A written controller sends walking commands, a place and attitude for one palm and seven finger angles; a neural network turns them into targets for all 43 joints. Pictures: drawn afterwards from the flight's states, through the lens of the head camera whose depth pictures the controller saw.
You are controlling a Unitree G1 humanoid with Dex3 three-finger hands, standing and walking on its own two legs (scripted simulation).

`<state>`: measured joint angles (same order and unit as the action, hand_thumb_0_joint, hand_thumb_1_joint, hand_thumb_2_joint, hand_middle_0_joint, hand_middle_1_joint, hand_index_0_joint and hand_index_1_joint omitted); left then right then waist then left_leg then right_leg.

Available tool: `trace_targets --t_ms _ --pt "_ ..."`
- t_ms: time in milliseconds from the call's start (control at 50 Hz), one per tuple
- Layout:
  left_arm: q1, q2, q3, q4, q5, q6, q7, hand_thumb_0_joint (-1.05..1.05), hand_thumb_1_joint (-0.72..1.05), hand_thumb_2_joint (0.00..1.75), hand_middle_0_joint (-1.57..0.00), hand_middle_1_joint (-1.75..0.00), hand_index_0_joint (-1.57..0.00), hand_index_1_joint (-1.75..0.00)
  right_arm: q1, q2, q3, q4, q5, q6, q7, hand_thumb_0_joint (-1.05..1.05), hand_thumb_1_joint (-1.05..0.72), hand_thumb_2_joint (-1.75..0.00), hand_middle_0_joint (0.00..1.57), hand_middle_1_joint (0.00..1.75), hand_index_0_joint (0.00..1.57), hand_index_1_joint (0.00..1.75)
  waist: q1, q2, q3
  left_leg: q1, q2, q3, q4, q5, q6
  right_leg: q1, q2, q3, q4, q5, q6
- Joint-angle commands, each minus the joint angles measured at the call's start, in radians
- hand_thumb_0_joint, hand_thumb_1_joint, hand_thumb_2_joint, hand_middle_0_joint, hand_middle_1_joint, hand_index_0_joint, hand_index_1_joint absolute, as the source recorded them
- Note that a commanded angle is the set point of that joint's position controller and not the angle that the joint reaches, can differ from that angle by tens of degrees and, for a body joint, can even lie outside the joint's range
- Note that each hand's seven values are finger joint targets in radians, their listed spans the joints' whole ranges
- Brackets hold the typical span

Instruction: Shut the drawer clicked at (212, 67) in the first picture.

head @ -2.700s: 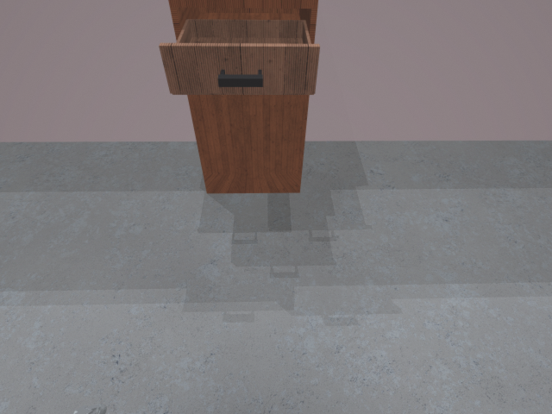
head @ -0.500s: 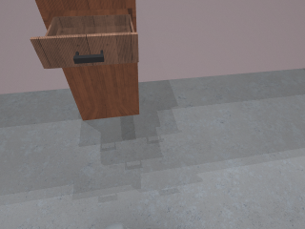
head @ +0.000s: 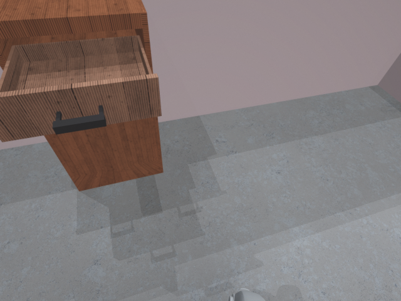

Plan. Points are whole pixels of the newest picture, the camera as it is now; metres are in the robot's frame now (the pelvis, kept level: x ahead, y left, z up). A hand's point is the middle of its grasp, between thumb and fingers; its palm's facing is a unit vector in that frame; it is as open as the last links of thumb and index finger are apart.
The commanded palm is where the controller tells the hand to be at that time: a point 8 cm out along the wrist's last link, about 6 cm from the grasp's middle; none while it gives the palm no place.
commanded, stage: turn to face it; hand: left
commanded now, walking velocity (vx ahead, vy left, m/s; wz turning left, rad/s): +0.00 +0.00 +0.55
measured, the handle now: (80, 117) +0.53 +0.34 +0.02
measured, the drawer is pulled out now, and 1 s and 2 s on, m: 0.29 0.29 0.29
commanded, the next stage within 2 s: take the last steps up to it in 0.58 s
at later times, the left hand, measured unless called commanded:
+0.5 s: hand out of the picture +0.08 +0.23 -0.20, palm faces +0.28 -0.94 -0.19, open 7.3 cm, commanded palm none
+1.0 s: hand out of the picture +0.05 +0.16 -0.17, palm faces +0.39 -0.90 -0.20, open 7.4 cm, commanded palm none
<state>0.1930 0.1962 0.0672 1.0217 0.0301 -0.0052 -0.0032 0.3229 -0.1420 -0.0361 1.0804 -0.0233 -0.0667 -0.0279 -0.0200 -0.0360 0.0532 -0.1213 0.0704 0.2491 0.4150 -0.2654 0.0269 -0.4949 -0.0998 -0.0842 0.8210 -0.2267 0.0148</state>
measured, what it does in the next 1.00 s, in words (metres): walks ahead, turning left: right foot, then left foot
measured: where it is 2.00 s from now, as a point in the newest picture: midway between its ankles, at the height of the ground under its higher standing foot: (176, 292)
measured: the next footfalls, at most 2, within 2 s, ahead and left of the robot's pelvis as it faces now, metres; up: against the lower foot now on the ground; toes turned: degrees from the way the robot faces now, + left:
right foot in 0.10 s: +0.15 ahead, -0.13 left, +0.00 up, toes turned -5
left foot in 0.42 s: +0.10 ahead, +0.11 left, +0.00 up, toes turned +19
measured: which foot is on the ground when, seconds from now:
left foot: down 0.00-0.10, up 0.12-0.40, down 0.42-0.92, up 0.94-1.00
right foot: up 0.00-0.08, down 0.10-0.42, up 0.44-0.90, down 0.92-1.00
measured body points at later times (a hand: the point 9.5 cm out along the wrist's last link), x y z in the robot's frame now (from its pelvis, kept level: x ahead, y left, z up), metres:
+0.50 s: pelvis +0.07 +0.02 -0.02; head +0.07 +0.06 +0.43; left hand +0.07 +0.28 -0.19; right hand +0.19 -0.21 -0.14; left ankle +0.07 +0.10 -0.74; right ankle +0.09 -0.12 -0.70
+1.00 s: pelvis +0.10 +0.00 -0.01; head +0.10 -0.02 +0.44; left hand +0.03 +0.21 -0.16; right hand +0.18 -0.22 -0.17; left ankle +0.07 +0.10 -0.71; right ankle +0.11 -0.10 -0.74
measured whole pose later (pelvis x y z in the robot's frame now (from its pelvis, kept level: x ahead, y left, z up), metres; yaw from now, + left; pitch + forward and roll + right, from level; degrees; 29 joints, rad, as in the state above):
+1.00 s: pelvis +0.10 +0.00 -0.01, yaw +19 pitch -2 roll +0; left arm 0.34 0.13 0.03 1.06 0.03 -0.03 0.01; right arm 0.30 -0.18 -0.05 1.09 -0.02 0.03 0.00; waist 0.02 0.03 0.00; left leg -0.34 -0.01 0.03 0.82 -0.42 0.04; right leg -0.15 -0.01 -0.08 0.49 -0.31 -0.03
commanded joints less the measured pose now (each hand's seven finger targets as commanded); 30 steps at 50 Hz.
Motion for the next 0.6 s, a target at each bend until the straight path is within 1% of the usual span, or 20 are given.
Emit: trace_targets --t_ms 0,40,60,80,100,120,160,180,220,280,320,340,360,380,400,420,460,480,520,580 --pt "0.049 -0.008 -0.018 -0.033 -0.003 -0.012 0.006 0.00 0.90 0.90 -0.20 -0.30 -0.20 -0.30 0.055 -0.134 -0.023 -0.004 0.001 0.014 0.002 0.00 -0.90 -0.90 0.20 0.30 0.20 0.30 0.021 0.164 -0.013 -0.070 0.193 -0.181 -0.043 0.469 0.109 0.206 0.045 -0.050 -0.210 0.041 0.012" --pt "0.091 0.040 -0.007 -0.023 -0.006 -0.022 0.012 0.00 0.90 0.90 -0.20 -0.30 -0.20 -0.30 0.047 -0.126 -0.024 -0.006 0.007 0.025 0.006 0.00 -0.90 -0.90 0.20 0.30 0.20 0.30 0.052 0.131 -0.040 -0.107 0.142 -0.189 0.058 0.320 0.053 0.340 0.023 -0.041 -0.359 0.161 0.016" --pt "0.137 0.101 0.006 -0.012 -0.004 -0.031 0.021 0.00 0.90 0.90 -0.20 -0.30 -0.20 -0.30 0.066 -0.093 -0.021 -0.009 0.013 0.028 0.011 0.00 -0.90 -0.90 0.20 0.30 0.20 0.30 0.067 0.019 -0.093 -0.217 0.086 -0.153 0.185 0.143 0.010 0.489 -0.098 0.076 -0.357 0.354 -0.015" --pt "0.175 0.175 0.019 -0.004 -0.002 -0.035 0.030 0.00 0.90 0.90 -0.20 -0.30 -0.20 -0.30 0.093 -0.044 -0.016 -0.027 0.016 0.035 0.017 0.00 -0.90 -0.90 0.20 0.30 0.20 0.30 0.069 -0.148 -0.118 -0.357 -0.021 -0.092 0.364 -0.213 -0.035 0.585 -0.299 0.225 -0.396 0.578 -0.095" --pt "0.212 0.200 0.021 -0.010 -0.012 -0.033 0.030 0.00 0.90 0.90 -0.20 -0.30 -0.20 -0.30 0.062 -0.040 -0.015 -0.047 0.019 0.053 0.006 0.00 -0.90 -0.90 0.20 0.30 0.20 0.30 0.089 -0.197 -0.154 -0.351 -0.027 -0.165 0.554 -0.407 -0.042 0.540 -0.385 0.265 -0.443 0.706 -0.177" --pt "0.170 0.187 0.024 -0.015 -0.013 -0.036 0.034 0.00 0.90 0.90 -0.20 -0.30 -0.20 -0.30 0.047 -0.058 -0.019 -0.050 0.016 0.064 0.005 0.00 -0.90 -0.90 0.20 0.30 0.20 0.30 0.077 -0.261 -0.156 -0.362 -0.006 -0.218 0.656 -0.386 -0.044 0.484 -0.367 0.261 -0.464 0.679 -0.192" --pt "0.077 0.131 0.014 -0.045 -0.012 -0.025 0.042 0.00 0.90 0.90 -0.20 -0.30 -0.20 -0.30 0.029 -0.069 -0.029 -0.039 0.014 0.074 0.013 0.00 -0.90 -0.90 0.20 0.30 0.20 0.30 0.044 -0.124 -0.119 -0.382 0.016 -0.223 0.753 -0.271 -0.056 0.430 -0.307 0.144 -0.469 0.527 -0.181" --pt "0.046 0.119 0.015 -0.059 -0.009 -0.021 0.047 0.00 0.90 0.90 -0.20 -0.30 -0.20 -0.30 0.019 -0.059 -0.032 -0.043 0.015 0.080 0.019 0.00 -0.90 -0.90 0.20 0.30 0.20 0.30 0.031 -0.093 -0.093 -0.366 0.020 -0.216 0.727 -0.244 -0.057 0.373 -0.290 0.087 -0.481 0.456 -0.164" --pt "0.012 0.111 0.018 -0.077 0.000 -0.016 0.050 0.00 0.90 0.90 -0.20 -0.30 -0.20 -0.30 0.024 -0.039 -0.030 -0.052 0.010 0.093 0.024 0.00 -0.90 -0.90 0.20 0.30 0.20 0.30 0.010 -0.108 -0.057 -0.310 0.023 -0.193 0.646 -0.226 -0.062 0.260 -0.280 0.030 -0.507 0.326 -0.149" --pt "0.009 0.128 0.029 -0.087 0.005 -0.003 0.050 0.00 0.90 0.90 -0.20 -0.30 -0.20 -0.30 0.003 -0.029 -0.026 -0.077 0.009 0.093 0.031 0.00 -0.90 -0.90 0.20 0.30 0.20 0.30 0.018 -0.121 -0.038 -0.260 0.007 -0.151 0.469 -0.206 -0.057 0.235 -0.267 -0.005 -0.491 0.200 -0.132" --pt "0.016 0.141 0.030 -0.085 0.000 0.005 0.045 0.00 0.90 0.90 -0.20 -0.30 -0.20 -0.30 0.000 -0.036 -0.024 -0.091 0.006 0.087 0.030 0.00 -0.90 -0.90 0.20 0.30 0.20 0.30 0.014 -0.120 -0.035 -0.198 -0.016 -0.118 0.310 -0.120 -0.057 0.226 -0.242 -0.032 -0.432 0.167 -0.109" --pt "0.013 0.140 0.031 -0.085 -0.007 0.012 0.043 0.00 0.90 0.90 -0.20 -0.30 -0.20 -0.30 0.023 -0.051 -0.025 -0.092 0.005 0.084 0.030 0.00 -0.90 -0.90 0.20 0.30 0.20 0.30 0.000 -0.116 -0.042 -0.124 -0.020 -0.109 0.198 -0.037 -0.055 0.197 -0.221 -0.055 -0.380 0.112 -0.081" --pt "0.012 0.122 0.026 -0.092 -0.015 0.021 0.038 0.00 0.90 0.90 -0.20 -0.30 -0.20 -0.30 0.053 -0.089 -0.031 -0.086 0.004 0.078 0.031 0.00 -0.90 -0.90 0.20 0.30 0.20 0.30 -0.021 -0.018 -0.049 -0.033 0.004 -0.147 0.071 0.049 -0.046 0.136 -0.187 -0.080 -0.285 0.020 -0.041" --pt "0.023 0.064 0.017 -0.118 -0.020 0.031 0.030 0.00 0.90 0.90 -0.20 -0.30 -0.20 -0.30 0.084 -0.182 -0.049 -0.098 -0.003 0.071 0.028 0.00 -0.90 -0.90 0.20 0.30 0.20 0.30 -0.030 0.273 -0.053 -0.003 0.195 -0.445 -0.058 0.184 0.033 0.012 -0.059 -0.128 -0.090 -0.212 0.029" --pt "-0.024 0.042 0.008 -0.158 -0.020 0.034 0.029 0.00 0.90 0.90 -0.20 -0.30 -0.20 -0.30 0.093 -0.261 -0.062 -0.118 -0.011 0.072 0.021 0.00 -0.90 -0.90 0.20 0.30 0.20 0.30 -0.050 0.371 -0.022 -0.064 0.352 -0.644 -0.154 0.319 0.155 -0.054 0.009 -0.062 0.101 -0.419 0.051" --pt "-0.054 0.058 0.012 -0.151 -0.010 0.039 0.033 0.00 0.90 0.90 -0.20 -0.30 -0.20 -0.30 0.058 -0.259 -0.062 -0.113 -0.012 0.067 0.007 0.00 -0.90 -0.90 0.20 0.30 0.20 0.30 -0.049 0.291 -0.027 -0.087 0.337 -0.638 -0.166 0.269 0.183 -0.055 0.002 0.028 0.226 -0.388 0.033" --pt "-0.030 0.076 0.020 -0.110 -0.008 0.037 0.024 0.00 0.90 0.90 -0.20 -0.30 -0.20 -0.30 -0.051 -0.218 -0.045 -0.139 -0.005 0.061 -0.004 0.00 -0.90 -0.90 0.20 0.30 0.20 0.30 -0.003 0.233 -0.006 -0.084 0.252 -0.518 -0.144 0.305 0.152 -0.083 -0.008 0.083 0.314 -0.234 0.031" --pt "0.007 0.077 0.020 -0.086 -0.008 0.034 0.019 0.00 0.90 0.90 -0.20 -0.30 -0.20 -0.30 -0.085 -0.186 -0.035 -0.143 0.000 0.052 -0.007 0.00 -0.90 -0.90 0.20 0.30 0.20 0.30 0.020 0.189 -0.028 -0.045 0.221 -0.448 -0.125 0.414 0.140 -0.071 -0.008 0.080 0.315 -0.178 0.036" --pt "0.051 0.080 0.015 -0.059 -0.013 0.036 0.022 0.00 0.90 0.90 -0.20 -0.30 -0.20 -0.30 -0.087 -0.193 -0.032 -0.147 0.005 0.048 -0.008 0.00 -0.90 -0.90 0.20 0.30 0.20 0.30 0.025 0.166 -0.077 0.011 0.183 -0.363 -0.102 0.549 0.131 -0.030 0.001 0.073 0.289 -0.142 0.049" --pt "0.045 0.081 0.009 -0.055 -0.015 0.039 0.027 0.00 0.90 0.90 -0.20 -0.30 -0.20 -0.30 -0.061 -0.193 -0.036 -0.138 0.009 0.051 -0.009 0.00 -0.90 -0.90 0.20 0.30 0.20 0.30 0.009 0.117 -0.094 0.092 0.183 -0.371 -0.088 0.636 0.150 -0.026 0.016 0.064 0.214 -0.152 0.057"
